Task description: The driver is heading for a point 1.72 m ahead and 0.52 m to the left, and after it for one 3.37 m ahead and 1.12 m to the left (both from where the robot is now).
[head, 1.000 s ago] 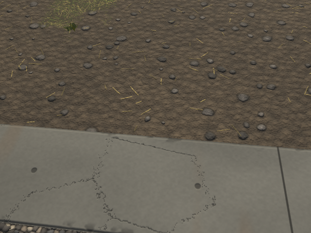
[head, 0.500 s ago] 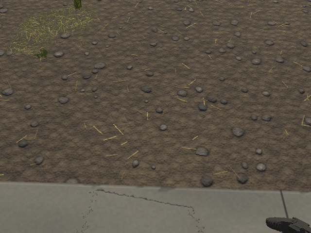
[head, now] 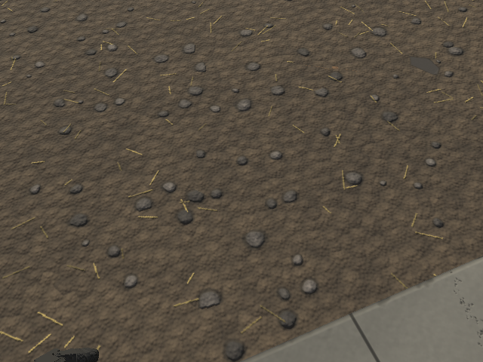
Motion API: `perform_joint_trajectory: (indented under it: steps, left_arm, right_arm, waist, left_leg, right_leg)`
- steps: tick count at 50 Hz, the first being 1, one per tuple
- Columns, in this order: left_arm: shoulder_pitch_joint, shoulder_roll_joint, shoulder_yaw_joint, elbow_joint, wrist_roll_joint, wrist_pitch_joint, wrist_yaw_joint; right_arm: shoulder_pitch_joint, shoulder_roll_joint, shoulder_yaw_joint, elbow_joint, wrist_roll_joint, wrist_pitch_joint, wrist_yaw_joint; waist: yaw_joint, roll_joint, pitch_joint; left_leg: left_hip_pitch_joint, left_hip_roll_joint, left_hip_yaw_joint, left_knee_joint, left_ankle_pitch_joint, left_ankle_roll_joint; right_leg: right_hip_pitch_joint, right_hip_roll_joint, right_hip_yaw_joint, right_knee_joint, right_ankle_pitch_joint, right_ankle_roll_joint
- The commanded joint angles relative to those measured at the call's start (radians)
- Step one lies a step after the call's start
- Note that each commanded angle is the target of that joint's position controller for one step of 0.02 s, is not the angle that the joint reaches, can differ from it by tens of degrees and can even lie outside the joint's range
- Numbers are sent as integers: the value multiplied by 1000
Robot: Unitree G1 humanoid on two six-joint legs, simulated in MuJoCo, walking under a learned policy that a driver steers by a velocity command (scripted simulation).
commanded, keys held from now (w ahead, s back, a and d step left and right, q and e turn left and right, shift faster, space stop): w+e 0.06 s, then w+q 0.56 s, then q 0.38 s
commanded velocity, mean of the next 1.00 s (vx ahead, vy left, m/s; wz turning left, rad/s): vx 0.40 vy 0.00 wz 0.25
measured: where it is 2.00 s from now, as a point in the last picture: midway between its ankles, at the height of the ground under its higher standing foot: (231, 311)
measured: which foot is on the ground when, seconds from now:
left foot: up 0.00-0.50, down 0.52-0.96, up 0.98-1.00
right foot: down 0.00-0.54, up 0.56-0.94, down 0.96-1.00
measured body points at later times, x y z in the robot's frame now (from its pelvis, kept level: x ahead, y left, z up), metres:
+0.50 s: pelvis +0.29 +0.01 +0.01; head +0.32 +0.01 +0.46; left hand +0.31 +0.30 -0.11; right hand +0.48 -0.22 -0.10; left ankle +0.44 +0.12 -0.70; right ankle +0.10 -0.08 -0.71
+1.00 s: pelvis +0.54 +0.03 +0.01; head +0.57 +0.04 +0.46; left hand +0.64 +0.34 -0.07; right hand +0.74 -0.21 -0.10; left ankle +0.44 +0.12 -0.70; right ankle +0.68 -0.03 -0.72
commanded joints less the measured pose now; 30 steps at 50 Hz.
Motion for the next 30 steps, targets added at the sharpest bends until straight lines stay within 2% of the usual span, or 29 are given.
perform_joint_trajectory:
  steps: [1, 2, 3, 4, 5, 7, 10, 13, 15, 20, 22, 23, 24, 25, 26, 27, 28, 29, 30]
  left_arm:
    - [344, 222, 65, 5, 9, -28, 4]
    - [298, 192, 55, 7, 9, -39, 4]
    - [221, 156, 43, -6, 6, -40, 6]
    - [161, 110, 27, -19, 16, -40, 12]
    - [137, 90, 19, -27, 27, -41, 15]
    - [148, 99, 18, -11, 26, -53, 21]
    - [196, 119, 21, 26, 28, -63, 34]
    - [211, 117, 15, 50, 33, -66, 42]
    - [222, 127, 16, 68, 35, -71, 44]
    - [263, 131, 20, 123, 29, -58, 48]
    - [256, 142, 23, 129, 25, -45, 55]
    - [240, 155, 26, 125, 25, -38, 60]
    - [229, 172, 30, 120, 24, -31, 68]
    - [218, 183, 31, 115, 25, -21, 75]
    - [201, 183, 28, 108, 22, -16, 82]
    - [223, 145, 9, 84, 42, -26, 86]
    - [318, 20, -30, 60, 49, -57, 60]
    - [241, 119, -14, 54, 19, -98, 39]
    - [148, 140, -11, 19, -15, -118, 28]
  right_arm:
    - [-121, -128, -5, -163, 34, -82, 18]
    - [-144, -120, -1, -172, 36, -94, 17]
    - [-134, -117, -3, -154, 10, -94, 7]
    - [-97, -125, -10, -133, -1, -83, 6]
    - [-67, -120, -11, -119, 1, -67, 11]
    - [-45, -90, -6, -101, -3, -41, 15]
    - [-122, -65, 4, -121, -2, -25, 12]
    - [-181, -53, 11, -133, 7, -28, 23]
    - [-232, -44, 17, -147, 13, -32, 32]
    - [-315, -34, 26, -196, 18, -37, 63]
    - [-314, -36, 26, -214, 15, -39, 79]
    - [-289, -48, 21, -217, 13, -38, 83]
    - [-246, -69, 11, -215, 10, -34, 83]
    - [-153, -103, -7, -200, 9, -29, 80]
    - [-5, -150, -33, -171, 9, -27, 70]
    - [143, -235, -56, -155, 6, -17, 51]
    - [122, -257, -58, -173, 18, -22, 51]
    - [135, -181, -37, -169, 18, -20, 50]
    - [103, -143, -28, -180, 11, -19, 44]
  waist:
    - [174, -95, -335]
    - [141, -72, -233]
    - [93, -10, -172]
    - [51, -23, -146]
    - [31, -42, -141]
    - [21, -38, -132]
    - [47, -38, -79]
    - [76, -46, -46]
    - [100, -48, -16]
    - [134, -28, 36]
    - [120, -38, 24]
    - [100, -55, -4]
    - [74, -82, -49]
    - [23, -94, -112]
    - [-60, -68, -188]
    - [-104, 74, -307]
    - [-7, 313, -418]
    - [-73, 180, -436]
    - [-77, 123, -305]
  left_leg:
    - [-769, -95, -255, 592, -38, 43]
    - [-771, -55, -247, 521, 56, 64]
    - [-702, -14, -251, 439, 125, 61]
    - [-618, 21, -249, 370, 176, 56]
    - [-557, 36, -245, 341, 207, 51]
    - [-528, 37, -221, 289, 259, 32]
    - [-604, 40, -217, 160, 405, 14]
    - [-609, 20, -212, -12, 590, 26]
    - [-598, -2, -200, -107, 663, 39]
    - [-668, -46, -193, -234, 605, 81]
    - [-656, -70, -163, -254, 515, 108]
    - [-604, -97, -132, -254, 461, 125]
    - [-531, -134, -96, -240, 403, 143]
    - [-408, -173, -71, -236, 366, 166]
    - [-181, -196, -85, -290, 425, 202]
    - [130, -11, -365, -289, 470, 278]
    - [460, 217, -945, -418, 321, 494]
    - [491, 194, -958, -490, 207, 450]
    - [384, 162, -804, -499, 216, 400]
  right_leg:
    - [878, -329, 790, -396, -135, -269]
    - [750, -291, 651, -385, -52, -231]
    - [604, -246, 536, -380, 44, -196]
    - [493, -219, 439, -395, 147, -174]
    - [430, -202, 394, -419, 201, -165]
    - [376, -190, 311, -452, 322, -166]
    - [378, -182, 219, -494, 369, -144]
    - [399, -162, 135, -523, 299, -97]
    - [415, -171, 101, -547, 250, -81]
    - [593, -234, 39, -511, 330, -68]
    - [654, -253, 17, -445, 497, -51]
    - [668, -252, -1, -387, 674, -38]
    - [681, -247, -15, -305, 873, -25]
    - [672, -233, -34, -167, 1019, -8]
    - [573, -198, -67, 47, 995, 26]
    - [322, -140, -80, 375, 623, 64]
    - [-110, 106, 35, 739, -327, 139]
    - [-224, 44, 207, 793, -337, 106]
    - [-270, -5, 194, 751, -269, 87]
Keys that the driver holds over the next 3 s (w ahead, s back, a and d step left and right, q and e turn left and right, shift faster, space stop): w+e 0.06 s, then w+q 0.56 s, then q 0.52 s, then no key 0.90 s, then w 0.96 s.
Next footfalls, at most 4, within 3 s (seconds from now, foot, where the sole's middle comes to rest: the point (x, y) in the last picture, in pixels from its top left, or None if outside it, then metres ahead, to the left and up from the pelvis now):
0.52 left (205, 349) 0.47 0.12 -0.75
0.96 right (252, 262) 0.72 -0.01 -0.75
1.38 left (184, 324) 0.54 0.18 -0.75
1.64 right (259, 276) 0.67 -0.03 -0.75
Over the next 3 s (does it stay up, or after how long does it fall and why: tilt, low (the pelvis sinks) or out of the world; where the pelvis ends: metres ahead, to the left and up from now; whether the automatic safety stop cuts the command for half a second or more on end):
stays up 0.87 0.29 0.03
